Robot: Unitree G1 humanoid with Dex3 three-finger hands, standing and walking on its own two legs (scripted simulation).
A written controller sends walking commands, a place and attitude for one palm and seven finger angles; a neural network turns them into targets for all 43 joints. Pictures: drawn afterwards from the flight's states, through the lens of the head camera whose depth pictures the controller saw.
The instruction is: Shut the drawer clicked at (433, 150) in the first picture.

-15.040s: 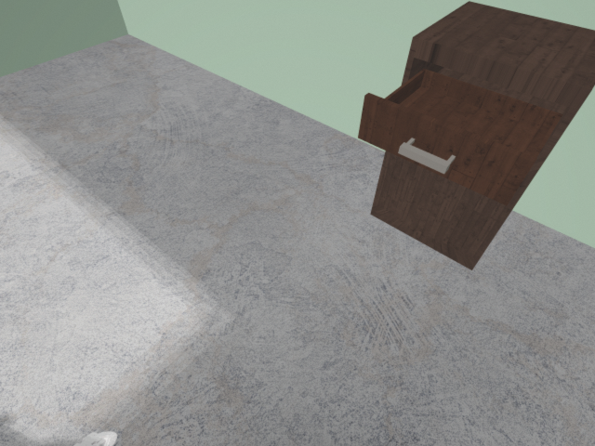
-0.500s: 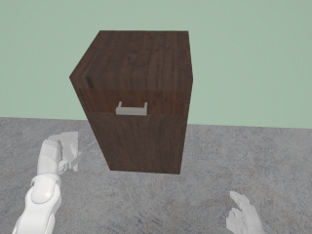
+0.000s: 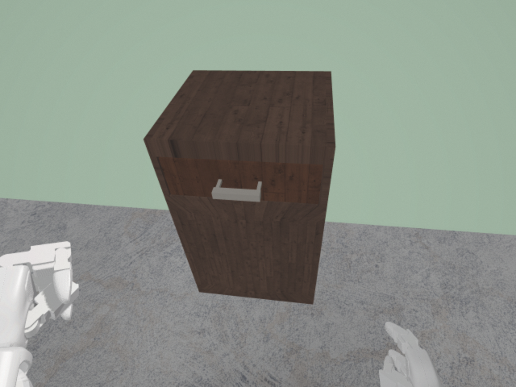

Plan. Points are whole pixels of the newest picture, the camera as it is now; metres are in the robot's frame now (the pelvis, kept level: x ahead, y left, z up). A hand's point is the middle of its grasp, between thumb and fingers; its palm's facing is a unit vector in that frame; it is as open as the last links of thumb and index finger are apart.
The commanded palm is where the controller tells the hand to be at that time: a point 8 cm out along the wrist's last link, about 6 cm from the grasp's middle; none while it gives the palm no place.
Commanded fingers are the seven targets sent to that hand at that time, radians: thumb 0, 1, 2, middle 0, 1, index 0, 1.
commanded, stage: draw the hand back to the body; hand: left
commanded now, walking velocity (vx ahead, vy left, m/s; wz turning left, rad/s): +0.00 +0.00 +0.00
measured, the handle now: (238, 189) +0.63 +0.15 -0.10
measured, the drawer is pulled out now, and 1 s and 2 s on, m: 0.00 0.00 0.00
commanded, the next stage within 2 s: step back with the hand held close in 0.02 s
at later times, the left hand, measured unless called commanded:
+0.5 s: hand (73, 297) +0.17 +0.24 +0.15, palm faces +0.26 -0.83 -0.50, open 3.3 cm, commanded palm +0.11 +0.29 +0.17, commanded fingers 0.00 0.90 0.90 -1.40 -1.60 -1.40 -1.60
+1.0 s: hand (18, 355) +0.10 +0.26 +0.16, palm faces +0.34 -0.81 -0.48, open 3.3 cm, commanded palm +0.04 +0.30 +0.17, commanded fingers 0.00 0.90 0.90 -1.40 -1.60 -1.40 -1.60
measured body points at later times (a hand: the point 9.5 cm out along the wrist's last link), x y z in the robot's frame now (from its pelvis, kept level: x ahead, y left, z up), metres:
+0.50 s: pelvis -0.02 +0.01 +0.00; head +0.00 +0.00 +0.45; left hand +0.15 +0.28 +0.18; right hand +0.15 -0.24 -0.09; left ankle +0.00 +0.10 -0.74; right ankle -0.04 -0.10 -0.74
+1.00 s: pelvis -0.09 +0.02 -0.01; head -0.06 +0.03 +0.44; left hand +0.08 +0.30 +0.18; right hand +0.09 -0.22 -0.09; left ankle +0.00 +0.10 -0.74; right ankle -0.04 -0.10 -0.74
